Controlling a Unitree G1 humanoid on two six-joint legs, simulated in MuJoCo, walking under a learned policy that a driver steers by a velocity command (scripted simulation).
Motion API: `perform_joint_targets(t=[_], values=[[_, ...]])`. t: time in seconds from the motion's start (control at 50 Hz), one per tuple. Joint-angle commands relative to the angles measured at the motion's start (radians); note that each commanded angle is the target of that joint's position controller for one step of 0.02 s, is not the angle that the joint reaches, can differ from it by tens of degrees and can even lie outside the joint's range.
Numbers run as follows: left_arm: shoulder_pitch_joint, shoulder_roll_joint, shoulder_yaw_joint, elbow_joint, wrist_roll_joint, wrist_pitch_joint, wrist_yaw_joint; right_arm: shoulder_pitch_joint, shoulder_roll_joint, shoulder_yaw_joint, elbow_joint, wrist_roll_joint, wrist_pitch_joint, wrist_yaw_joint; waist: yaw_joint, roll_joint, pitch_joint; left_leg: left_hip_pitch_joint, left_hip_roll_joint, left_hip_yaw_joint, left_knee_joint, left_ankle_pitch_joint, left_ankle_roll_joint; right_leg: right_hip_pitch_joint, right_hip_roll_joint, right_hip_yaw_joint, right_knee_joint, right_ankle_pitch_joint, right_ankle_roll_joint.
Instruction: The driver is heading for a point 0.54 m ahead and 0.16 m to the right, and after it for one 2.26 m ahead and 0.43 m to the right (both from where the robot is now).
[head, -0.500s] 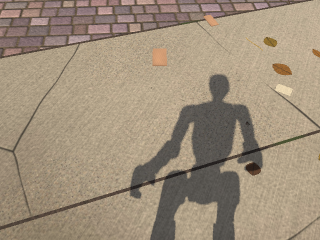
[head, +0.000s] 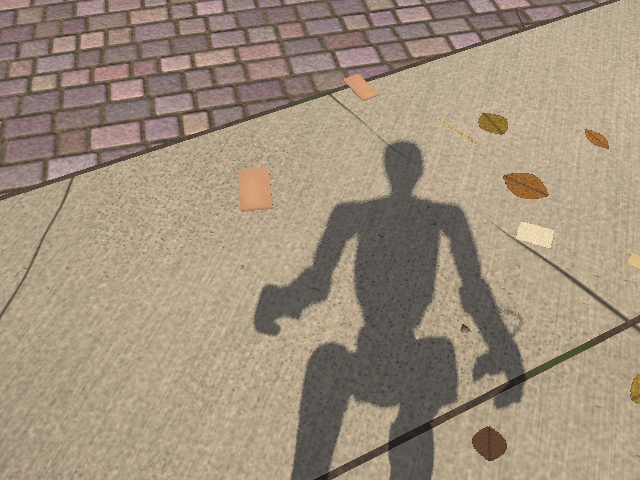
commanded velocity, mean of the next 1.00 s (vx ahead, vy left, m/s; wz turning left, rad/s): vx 0.50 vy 0.00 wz -0.53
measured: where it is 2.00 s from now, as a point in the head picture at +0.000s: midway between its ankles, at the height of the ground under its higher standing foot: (468, 246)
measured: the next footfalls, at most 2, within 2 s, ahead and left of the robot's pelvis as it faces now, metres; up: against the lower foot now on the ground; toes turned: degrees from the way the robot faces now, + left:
left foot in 0.44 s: +0.44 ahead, +0.09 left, +0.00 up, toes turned -19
right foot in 0.96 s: +0.57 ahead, -0.27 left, +0.00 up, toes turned -36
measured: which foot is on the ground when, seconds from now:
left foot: up 0.00-0.42, down 0.44-0.96, up 0.98-1.00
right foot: down 0.00-0.44, up 0.46-0.94, down 0.96-1.00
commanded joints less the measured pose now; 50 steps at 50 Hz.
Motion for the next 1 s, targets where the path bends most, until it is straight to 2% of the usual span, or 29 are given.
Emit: perform_joint_targets(t=[0.02, 0.04, 0.06, 0.08, 0.12, 0.18, 0.24, 0.32, 0.38, 0.4, 0.42, 0.44, 0.46, 0.48, 0.5, 0.52, 0.54, 0.58, 0.62, 0.68, 0.76, 0.82, 0.86, 0.9, 0.92, 0.94, 0.96, 0.98, 1.0], values=[[0.224, 0.162, 0.048, -0.021, -0.003, 0.000, 0.015, -0.058, -0.125, -0.008, -0.136, 0.032, -0.074, 0.017, 0.110, -0.091, -0.205, -0.630, 0.032, -0.114, 0.401, 0.051, 0.029, 0.698, -0.321, 0.625, -0.317, -0.138, -0.223], [0.166, 0.140, 0.041, -0.036, 0.001, 0.003, 0.016, -0.099, -0.122, -0.011, -0.145, 0.012, -0.078, 0.010, 0.075, -0.011, -0.123, -0.595, 0.070, -0.098, 0.309, 0.111, 0.030, 0.540, -0.283, 0.525, -0.334, -0.035, -0.203], [0.131, 0.114, 0.031, -0.051, 0.010, 0.002, 0.019, -0.099, -0.129, -0.020, -0.149, -0.006, -0.071, 0.003, 0.039, -0.010, -0.095, -0.525, 0.100, -0.098, 0.234, 0.151, 0.025, 0.436, -0.252, 0.461, -0.356, 0.057, -0.189], [0.114, 0.109, 0.029, -0.063, 0.015, 0.003, 0.021, -0.087, -0.121, -0.022, -0.154, -0.013, -0.059, 0.001, 0.016, -0.036, -0.086, -0.479, 0.106, -0.097, 0.199, 0.166, 0.016, 0.374, -0.229, 0.439, -0.377, 0.106, -0.193], [0.121, 0.123, 0.035, -0.068, 0.010, 0.000, 0.029, -0.064, -0.094, -0.019, -0.157, -0.018, -0.039, -0.004, -0.002, -0.056, -0.079, -0.453, 0.107, -0.079, 0.129, 0.188, -0.012, 0.307, -0.206, 0.379, -0.400, 0.189, -0.206], [0.167, 0.156, 0.046, -0.061, 0.001, 0.000, 0.049, -0.159, -0.072, -0.011, -0.191, -0.020, -0.028, -0.012, 0.023, -0.053, -0.047, -0.484, 0.089, -0.062, -0.049, 0.336, -0.050, 0.268, -0.175, 0.318, -0.412, 0.235, -0.189], [0.214, 0.157, 0.047, -0.050, -0.009, 0.013, 0.062, -0.271, -0.043, -0.001, -0.217, -0.014, -0.037, -0.004, 0.068, -0.077, -0.041, -0.431, 0.045, -0.058, -0.274, 0.511, -0.058, 0.262, -0.129, 0.286, -0.384, 0.170, -0.140], [0.274, 0.159, 0.048, -0.036, -0.014, 0.031, 0.071, -0.374, -0.058, -0.004, -0.245, 0.004, -0.055, 0.018, 0.106, -0.094, -0.034, -0.378, 0.001, -0.066, -0.422, 0.537, -0.054, 0.321, -0.154, 0.365, -0.322, 0.106, -0.125], [0.266, 0.161, 0.052, -0.043, -0.011, 0.043, 0.078, -0.357, -0.094, -0.019, -0.248, 0.008, -0.070, 0.028, 0.078, -0.118, -0.039, -0.321, -0.010, -0.085, -0.491, 0.432, -0.024, 0.398, -0.184, 0.459, -0.239, 0.101, -0.105], [0.248, 0.159, 0.053, -0.050, -0.009, 0.046, 0.078, -0.309, -0.105, -0.026, -0.237, 0.010, -0.075, 0.027, 0.048, -0.134, -0.050, -0.255, -0.012, -0.075, -0.516, 0.409, -0.005, 0.398, -0.180, 0.473, -0.202, 0.127, -0.093], [0.228, 0.137, 0.046, -0.061, -0.007, 0.047, 0.076, -0.218, -0.127, -0.040, -0.215, 0.005, -0.079, 0.021, -0.002, -0.130, -0.097, -0.111, 0.000, -0.066, -0.555, 0.423, 0.026, 0.373, -0.139, 0.453, -0.119, 0.177, -0.067], [0.209, 0.085, 0.027, -0.082, 0.004, 0.041, 0.070, -0.077, -0.174, -0.055, -0.201, -0.013, -0.082, 0.012, -0.071, -0.072, -0.221, 0.137, 0.131, -0.172, -0.520, 0.404, 0.091, 0.272, -0.088, 0.388, 0.104, 0.129, -0.032], [0.332, 0.021, 0.006, -0.105, -0.012, 0.031, 0.070, 0.051, -0.260, -0.079, -0.176, -0.029, -0.069, 0.007, -0.054, 0.189, -0.377, 0.522, 0.360, -0.547, -0.536, 0.267, 0.247, -0.070, 0.058, 0.237, 0.440, -0.188, 0.043], [0.351, 0.079, 0.008, -0.109, -0.020, 0.025, 0.070, 0.069, -0.202, -0.069, -0.163, -0.005, -0.059, 0.014, -0.051, 0.300, -0.373, 0.537, 0.444, -0.781, -0.615, 0.078, 0.281, -0.246, 0.012, 0.219, 0.618, -0.440, 0.058], [0.280, 0.158, 0.030, -0.103, -0.022, 0.030, 0.068, 0.020, -0.128, -0.048, -0.175, 0.001, -0.053, 0.011, -0.067, 0.171, -0.226, 0.410, 0.404, -0.657, -0.637, 0.021, 0.237, -0.299, -0.040, 0.227, 0.690, -0.360, 0.066], [0.212, 0.159, 0.033, -0.116, -0.013, 0.037, 0.068, -0.027, -0.103, -0.038, -0.181, -0.005, -0.044, 0.009, -0.059, 0.089, -0.136, 0.285, 0.357, -0.513, -0.651, 0.100, 0.202, -0.285, -0.075, 0.187, 0.694, -0.281, 0.074], [0.172, 0.145, 0.035, -0.131, -0.003, 0.039, 0.064, -0.065, -0.083, -0.030, -0.173, -0.007, -0.040, 0.011, -0.039, 0.065, -0.062, 0.171, 0.311, -0.412, -0.684, 0.198, 0.189, -0.268, -0.100, 0.176, 0.648, -0.226, 0.079], [0.178, 0.111, 0.037, -0.139, -0.010, 0.051, 0.054, -0.104, -0.067, -0.023, -0.161, -0.012, -0.043, 0.012, 0.000, 0.111, -0.020, 0.047, 0.256, -0.272, -0.742, 0.295, 0.171, -0.196, -0.142, 0.156, 0.593, -0.172, 0.083], [0.170, 0.077, 0.030, -0.150, -0.011, 0.062, 0.050, -0.106, -0.082, -0.030, -0.143, -0.006, -0.052, 0.016, 0.010, 0.110, -0.012, 0.011, 0.250, -0.185, -0.780, 0.377, 0.187, -0.193, -0.153, 0.137, 0.559, -0.135, 0.093], [0.117, 0.064, 0.026, -0.172, -0.003, 0.064, 0.048, -0.095, -0.119, -0.043, -0.112, -0.009, -0.054, 0.013, 0.006, 0.074, -0.010, 0.042, 0.264, -0.091, -0.796, 0.500, 0.201, -0.235, -0.164, 0.137, 0.449, -0.032, 0.109], [0.005, 0.045, 0.016, -0.194, -0.004, 0.051, 0.024, -0.081, -0.147, -0.046, -0.082, -0.003, -0.040, 0.006, -0.034, 0.058, 0.007, 0.078, 0.238, 0.047, -0.789, 0.548, 0.165, -0.191, -0.150, 0.083, 0.216, 0.163, 0.094], [-0.084, 0.040, 0.012, -0.228, -0.008, 0.048, 0.006, -0.037, -0.174, -0.052, -0.054, 0.010, -0.027, 0.004, -0.064, 0.055, 0.034, 0.135, 0.259, 0.091, -0.778, 0.546, 0.148, -0.171, -0.136, 0.036, 0.104, 0.165, 0.072], [-0.113, 0.052, 0.016, -0.251, -0.009, 0.049, -0.003, -0.024, -0.192, -0.058, -0.041, 0.021, -0.015, 0.005, -0.061, 0.062, 0.046, 0.193, 0.283, 0.113, -0.747, 0.615, 0.134, -0.164, -0.123, 0.012, 0.059, 0.095, 0.045], [-0.082, 0.080, 0.031, -0.259, -0.003, 0.054, -0.007, -0.030, -0.221, -0.066, -0.039, 0.029, -0.002, 0.000, -0.023, 0.089, 0.012, 0.231, 0.287, 0.154, -0.638, 0.911, 0.113, -0.070, -0.069, -0.041, 0.033, -0.013, 0.004], [-0.013, 0.107, 0.047, -0.248, -0.001, 0.058, -0.005, -0.034, -0.236, -0.071, -0.039, 0.032, 0.005, -0.004, 0.023, 0.103, -0.036, 0.233, 0.279, 0.176, -0.521, 1.079, 0.101, 0.034, -0.027, -0.071, 0.021, -0.054, -0.021], [0.139, 0.140, 0.071, -0.208, 0.000, 0.059, 0.004, -0.028, -0.223, -0.063, -0.034, 0.036, 0.010, -0.007, 0.109, 0.077, -0.117, 0.158, 0.252, 0.199, -0.334, 1.126, 0.082, 0.271, 0.016, -0.074, -0.054, 0.009, -0.059], [0.314, 0.198, 0.098, -0.164, 0.000, 0.065, 0.024, -0.005, -0.175, -0.040, -0.038, 0.016, 0.004, -0.008, 0.185, -0.004, -0.214, -0.080, 0.219, 0.199, -0.066, 0.869, 0.049, 0.601, -0.065, 0.077, -0.065, 0.054, -0.106], [0.302, 0.317, 0.104, -0.163, -0.002, 0.055, 0.034, 0.120, -0.022, 0.015, -0.081, -0.021, -0.019, 0.015, 0.059, -0.285, -0.327, -0.517, 0.039, 0.136, 0.311, -0.092, -0.010, 0.938, -0.376, 0.638, -0.134, -0.037, -0.287], [0.364, 0.229, 0.082, -0.174, 0.002, 0.046, 0.032, 0.044, -0.122, -0.002, -0.059, 0.024, -0.048, 0.028, 0.151, -0.165, -0.465, -0.587, 0.024, -0.069, 0.438, -0.128, 0.003, 0.947, -0.446, 0.828, -0.275, -0.151, -0.317]])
